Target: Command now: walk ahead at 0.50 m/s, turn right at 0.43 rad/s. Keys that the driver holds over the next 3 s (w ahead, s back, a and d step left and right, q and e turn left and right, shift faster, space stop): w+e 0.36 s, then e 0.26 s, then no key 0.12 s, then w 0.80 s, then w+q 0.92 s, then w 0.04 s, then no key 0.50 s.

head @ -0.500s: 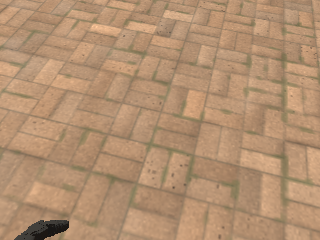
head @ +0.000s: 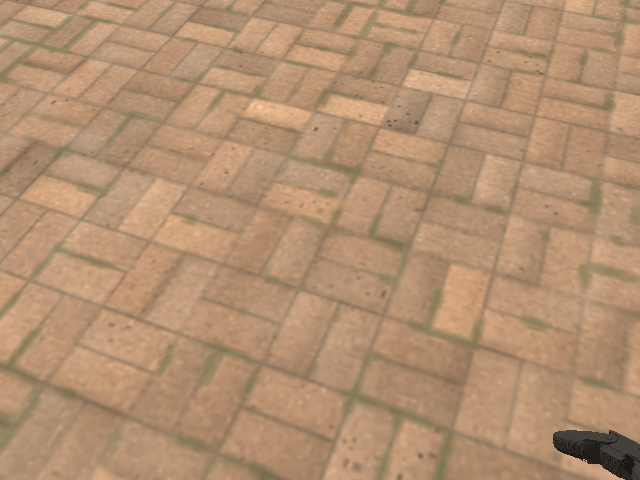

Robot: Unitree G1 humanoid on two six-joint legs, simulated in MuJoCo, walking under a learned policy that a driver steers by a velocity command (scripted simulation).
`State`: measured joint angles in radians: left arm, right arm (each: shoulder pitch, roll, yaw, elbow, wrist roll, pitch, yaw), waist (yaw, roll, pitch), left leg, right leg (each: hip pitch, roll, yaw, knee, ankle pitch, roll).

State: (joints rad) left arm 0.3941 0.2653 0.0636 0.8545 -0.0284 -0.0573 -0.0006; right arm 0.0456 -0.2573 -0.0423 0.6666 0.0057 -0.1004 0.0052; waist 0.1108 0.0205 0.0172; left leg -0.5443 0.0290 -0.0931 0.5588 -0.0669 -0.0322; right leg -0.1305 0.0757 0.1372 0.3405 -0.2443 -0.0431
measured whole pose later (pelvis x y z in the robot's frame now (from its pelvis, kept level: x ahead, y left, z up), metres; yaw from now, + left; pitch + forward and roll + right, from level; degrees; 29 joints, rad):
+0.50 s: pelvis +0.24 +0.00 -0.01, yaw -18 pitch +2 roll +2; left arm 0.08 0.29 0.06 0.64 -0.01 -0.03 -0.06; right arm 0.33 -0.30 -0.08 0.83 0.01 -0.07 -0.02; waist -0.09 -0.04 0.04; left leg 0.02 0.01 0.20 0.30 -0.34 -0.02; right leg -0.65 -0.07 0.00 0.67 -0.03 -0.02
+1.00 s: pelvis +0.38 -0.06 -0.01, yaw -28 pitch +3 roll +0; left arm 0.23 0.29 0.05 0.68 0.00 -0.01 -0.01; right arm 0.20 -0.28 -0.03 0.75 0.01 -0.04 0.00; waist 0.03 -0.01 -0.04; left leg -0.40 0.04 -0.02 0.63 -0.27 -0.01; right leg -0.33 0.08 0.07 0.45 -0.18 -0.06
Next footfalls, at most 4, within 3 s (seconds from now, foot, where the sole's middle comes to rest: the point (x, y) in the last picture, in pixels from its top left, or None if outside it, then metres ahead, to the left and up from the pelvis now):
0.08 left None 0.20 0.14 -0.78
0.56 right None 0.40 -0.17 -0.78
1.04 left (353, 467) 0.50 0.04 -0.78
1.48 right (529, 428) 0.62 -0.33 -0.78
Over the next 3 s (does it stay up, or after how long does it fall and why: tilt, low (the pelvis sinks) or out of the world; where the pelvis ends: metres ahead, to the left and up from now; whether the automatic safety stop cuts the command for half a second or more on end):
stays up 1.24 -0.35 -0.01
